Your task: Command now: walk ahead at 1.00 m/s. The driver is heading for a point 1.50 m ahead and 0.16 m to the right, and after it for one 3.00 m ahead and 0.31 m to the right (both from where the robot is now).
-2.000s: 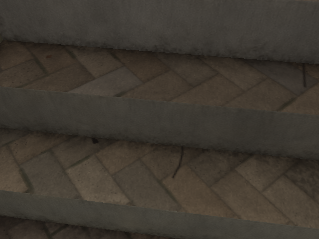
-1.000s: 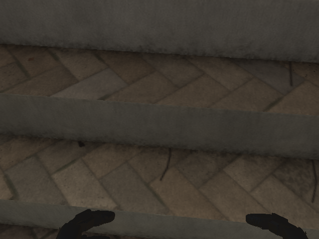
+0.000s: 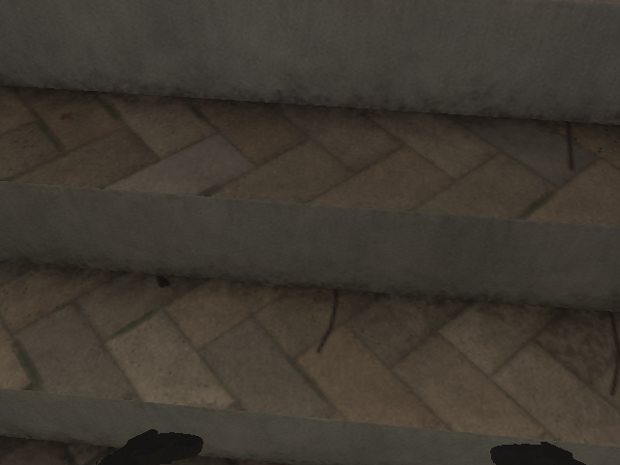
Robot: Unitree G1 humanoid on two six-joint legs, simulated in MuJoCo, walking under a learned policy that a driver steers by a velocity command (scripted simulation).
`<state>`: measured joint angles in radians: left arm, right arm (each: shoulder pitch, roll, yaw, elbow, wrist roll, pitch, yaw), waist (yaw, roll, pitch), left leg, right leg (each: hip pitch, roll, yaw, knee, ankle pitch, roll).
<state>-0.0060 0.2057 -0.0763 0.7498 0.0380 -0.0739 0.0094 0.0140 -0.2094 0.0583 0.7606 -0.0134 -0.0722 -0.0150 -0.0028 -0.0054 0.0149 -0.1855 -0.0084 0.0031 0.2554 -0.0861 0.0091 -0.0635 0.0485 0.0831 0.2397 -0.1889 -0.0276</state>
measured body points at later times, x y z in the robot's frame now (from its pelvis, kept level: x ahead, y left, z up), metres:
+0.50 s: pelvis +0.00 +0.00 +0.00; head +0.01 +0.00 +0.45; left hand +0.21 +0.21 -0.09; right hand +0.21 -0.22 -0.09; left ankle +0.03 +0.11 -0.75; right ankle -0.04 -0.11 -0.75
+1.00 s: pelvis -0.01 +0.00 +0.00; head +0.00 +0.00 +0.45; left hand +0.15 +0.23 -0.12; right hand +0.16 -0.23 -0.11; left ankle +0.03 +0.11 -0.75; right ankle -0.04 -0.11 -0.75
